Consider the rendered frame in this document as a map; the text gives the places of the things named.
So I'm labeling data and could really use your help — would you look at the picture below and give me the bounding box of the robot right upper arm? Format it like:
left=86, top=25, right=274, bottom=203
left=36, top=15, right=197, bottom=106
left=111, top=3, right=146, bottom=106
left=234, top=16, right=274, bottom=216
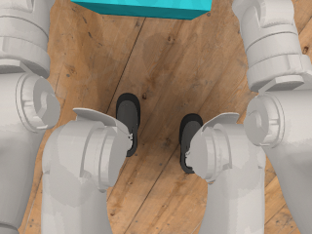
left=243, top=89, right=312, bottom=234

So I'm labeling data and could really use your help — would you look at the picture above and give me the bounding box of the robot left foot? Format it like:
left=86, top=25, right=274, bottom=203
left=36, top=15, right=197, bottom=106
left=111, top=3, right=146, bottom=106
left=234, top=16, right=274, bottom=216
left=115, top=93, right=140, bottom=157

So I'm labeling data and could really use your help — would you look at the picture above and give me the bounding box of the robot left forearm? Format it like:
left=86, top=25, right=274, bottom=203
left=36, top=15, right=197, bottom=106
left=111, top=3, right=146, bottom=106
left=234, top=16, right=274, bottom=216
left=0, top=0, right=56, bottom=79

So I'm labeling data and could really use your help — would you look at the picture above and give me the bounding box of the carton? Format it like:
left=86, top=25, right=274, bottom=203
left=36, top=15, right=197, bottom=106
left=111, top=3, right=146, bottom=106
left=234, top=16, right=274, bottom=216
left=70, top=0, right=213, bottom=20

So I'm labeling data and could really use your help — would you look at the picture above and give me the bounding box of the robot right thigh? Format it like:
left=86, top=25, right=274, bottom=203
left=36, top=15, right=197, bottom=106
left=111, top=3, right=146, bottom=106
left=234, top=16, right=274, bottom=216
left=196, top=123, right=265, bottom=234

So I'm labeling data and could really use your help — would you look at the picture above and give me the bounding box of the robot left upper arm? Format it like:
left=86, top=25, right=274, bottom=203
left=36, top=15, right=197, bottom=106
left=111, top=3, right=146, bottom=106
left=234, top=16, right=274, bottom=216
left=0, top=72, right=60, bottom=234

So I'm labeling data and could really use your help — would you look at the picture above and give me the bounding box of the robot right forearm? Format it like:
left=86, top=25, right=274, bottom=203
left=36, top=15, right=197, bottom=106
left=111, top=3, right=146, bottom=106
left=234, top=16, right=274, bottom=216
left=231, top=0, right=312, bottom=94

